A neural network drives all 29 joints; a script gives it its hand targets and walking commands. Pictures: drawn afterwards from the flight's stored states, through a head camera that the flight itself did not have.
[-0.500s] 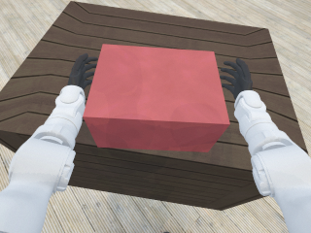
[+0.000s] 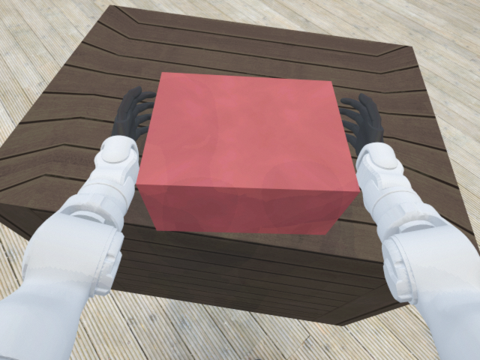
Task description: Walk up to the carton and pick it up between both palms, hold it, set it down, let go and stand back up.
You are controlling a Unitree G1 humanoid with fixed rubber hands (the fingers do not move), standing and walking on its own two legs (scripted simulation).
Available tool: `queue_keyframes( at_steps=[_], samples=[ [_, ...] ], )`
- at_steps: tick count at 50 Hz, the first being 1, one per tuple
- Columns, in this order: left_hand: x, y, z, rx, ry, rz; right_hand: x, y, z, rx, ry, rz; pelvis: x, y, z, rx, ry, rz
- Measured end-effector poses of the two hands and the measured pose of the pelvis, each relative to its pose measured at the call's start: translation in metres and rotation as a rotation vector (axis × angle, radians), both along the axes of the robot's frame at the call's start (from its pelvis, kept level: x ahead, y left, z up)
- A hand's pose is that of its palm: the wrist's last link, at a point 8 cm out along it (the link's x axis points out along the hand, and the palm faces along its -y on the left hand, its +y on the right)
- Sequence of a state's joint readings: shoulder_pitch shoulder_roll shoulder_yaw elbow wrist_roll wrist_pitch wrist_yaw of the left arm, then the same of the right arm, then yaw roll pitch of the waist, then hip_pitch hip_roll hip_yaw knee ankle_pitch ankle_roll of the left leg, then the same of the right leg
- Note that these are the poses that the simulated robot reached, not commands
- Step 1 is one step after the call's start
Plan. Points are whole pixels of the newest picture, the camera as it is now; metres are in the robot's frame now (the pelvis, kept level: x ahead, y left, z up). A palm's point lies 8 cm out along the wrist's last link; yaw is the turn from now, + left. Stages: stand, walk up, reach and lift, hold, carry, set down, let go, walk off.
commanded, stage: reach and lift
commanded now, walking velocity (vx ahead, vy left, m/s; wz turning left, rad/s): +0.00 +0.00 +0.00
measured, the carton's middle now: (245, 155) +0.46 +0.01 +0.04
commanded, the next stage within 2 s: none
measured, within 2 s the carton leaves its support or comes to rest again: leaves its support in 0.74 s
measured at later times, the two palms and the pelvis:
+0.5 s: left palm (126, 135) +0.46 +0.21 +0.08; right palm (366, 141) +0.47 -0.20 +0.09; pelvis +0.00 +0.00 +0.01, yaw +0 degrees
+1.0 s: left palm (123, 138) +0.45 +0.21 +0.09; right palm (371, 147) +0.44 -0.19 +0.11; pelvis +0.02 +0.01 +0.03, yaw +1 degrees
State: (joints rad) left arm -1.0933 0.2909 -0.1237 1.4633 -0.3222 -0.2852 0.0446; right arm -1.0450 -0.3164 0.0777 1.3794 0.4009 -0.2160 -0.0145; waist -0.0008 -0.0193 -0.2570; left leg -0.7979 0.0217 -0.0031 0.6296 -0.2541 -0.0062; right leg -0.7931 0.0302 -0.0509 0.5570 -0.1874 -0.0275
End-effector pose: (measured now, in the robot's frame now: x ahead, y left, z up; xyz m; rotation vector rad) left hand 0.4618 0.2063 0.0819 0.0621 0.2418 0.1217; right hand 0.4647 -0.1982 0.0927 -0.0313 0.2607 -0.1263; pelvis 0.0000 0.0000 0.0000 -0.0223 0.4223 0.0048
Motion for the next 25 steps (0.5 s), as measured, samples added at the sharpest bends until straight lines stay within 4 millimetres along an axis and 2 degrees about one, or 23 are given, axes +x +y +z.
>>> queue_keyframes(
  at_steps=[25],
  samples=[
    [-0.0005, -0.0003, 0.0006, -0.004, -0.008, 0.001, 0.0012, 0.0026, 0.0021, -0.005, -0.019, 0.024, 0.0029, -0.0020, 0.0058, 0.005, -0.013, 0.006]
  ],
)
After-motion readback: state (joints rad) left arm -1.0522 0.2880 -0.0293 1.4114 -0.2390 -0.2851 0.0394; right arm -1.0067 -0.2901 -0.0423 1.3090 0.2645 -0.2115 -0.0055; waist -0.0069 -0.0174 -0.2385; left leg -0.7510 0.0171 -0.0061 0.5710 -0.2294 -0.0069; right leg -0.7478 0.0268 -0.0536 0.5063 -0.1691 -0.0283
